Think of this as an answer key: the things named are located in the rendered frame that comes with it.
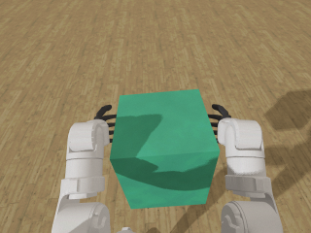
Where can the left robot shin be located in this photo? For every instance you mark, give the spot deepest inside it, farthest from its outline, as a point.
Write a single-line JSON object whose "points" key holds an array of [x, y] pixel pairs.
{"points": [[126, 228]]}

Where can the right robot upper arm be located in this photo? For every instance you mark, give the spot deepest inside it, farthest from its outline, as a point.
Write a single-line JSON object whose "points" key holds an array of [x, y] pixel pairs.
{"points": [[249, 217]]}

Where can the left robot hand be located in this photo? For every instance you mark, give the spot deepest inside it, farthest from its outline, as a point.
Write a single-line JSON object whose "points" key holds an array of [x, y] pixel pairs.
{"points": [[99, 115]]}

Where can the carton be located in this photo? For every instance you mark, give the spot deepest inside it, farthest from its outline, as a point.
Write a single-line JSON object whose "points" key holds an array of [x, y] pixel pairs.
{"points": [[164, 150]]}

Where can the right robot hand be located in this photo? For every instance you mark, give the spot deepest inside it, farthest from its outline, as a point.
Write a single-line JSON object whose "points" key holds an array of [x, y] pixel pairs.
{"points": [[224, 113]]}

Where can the robot right forearm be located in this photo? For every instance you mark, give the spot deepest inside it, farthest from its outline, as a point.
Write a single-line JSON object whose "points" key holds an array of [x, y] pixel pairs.
{"points": [[245, 163]]}

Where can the robot left forearm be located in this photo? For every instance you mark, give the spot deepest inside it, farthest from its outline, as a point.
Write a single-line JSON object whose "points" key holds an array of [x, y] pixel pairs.
{"points": [[84, 165]]}

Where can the left robot upper arm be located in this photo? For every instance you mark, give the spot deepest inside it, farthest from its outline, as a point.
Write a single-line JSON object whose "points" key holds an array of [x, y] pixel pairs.
{"points": [[89, 217]]}

